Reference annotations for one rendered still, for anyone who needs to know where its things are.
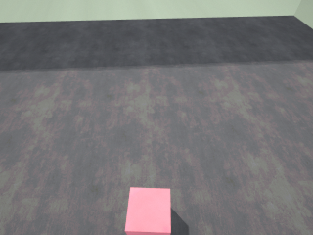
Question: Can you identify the carton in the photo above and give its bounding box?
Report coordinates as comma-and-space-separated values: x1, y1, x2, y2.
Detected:
125, 187, 171, 235

